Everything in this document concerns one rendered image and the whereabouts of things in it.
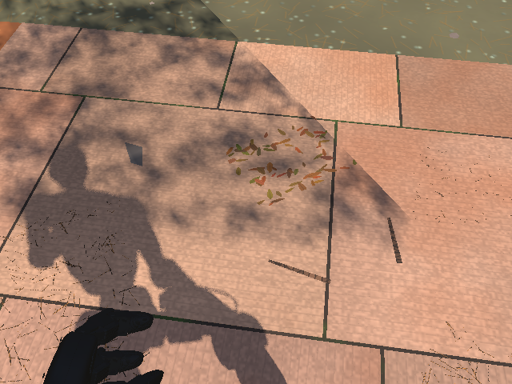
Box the left robot hand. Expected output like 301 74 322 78
42 308 164 384

